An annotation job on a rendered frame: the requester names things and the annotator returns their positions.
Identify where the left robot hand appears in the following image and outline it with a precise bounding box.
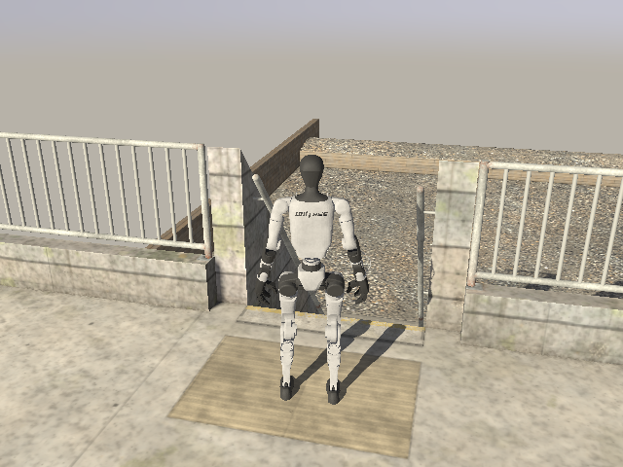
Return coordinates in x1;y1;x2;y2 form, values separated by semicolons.
254;278;277;305

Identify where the left robot forearm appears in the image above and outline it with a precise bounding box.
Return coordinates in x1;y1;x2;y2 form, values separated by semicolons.
257;236;276;282

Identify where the robot right thigh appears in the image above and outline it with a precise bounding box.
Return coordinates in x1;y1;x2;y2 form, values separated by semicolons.
325;271;345;342

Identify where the right robot upper arm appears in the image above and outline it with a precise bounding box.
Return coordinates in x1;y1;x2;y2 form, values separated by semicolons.
332;197;357;250

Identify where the left robot shin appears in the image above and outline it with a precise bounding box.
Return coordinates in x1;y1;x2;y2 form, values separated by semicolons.
280;322;294;387

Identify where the left robot upper arm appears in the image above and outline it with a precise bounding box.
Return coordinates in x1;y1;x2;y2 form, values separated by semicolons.
266;197;291;251

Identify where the right robot hand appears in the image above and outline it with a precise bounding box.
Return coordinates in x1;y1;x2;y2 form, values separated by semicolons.
347;277;369;305

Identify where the right robot forearm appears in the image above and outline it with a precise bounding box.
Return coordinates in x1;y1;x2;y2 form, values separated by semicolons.
347;235;367;281

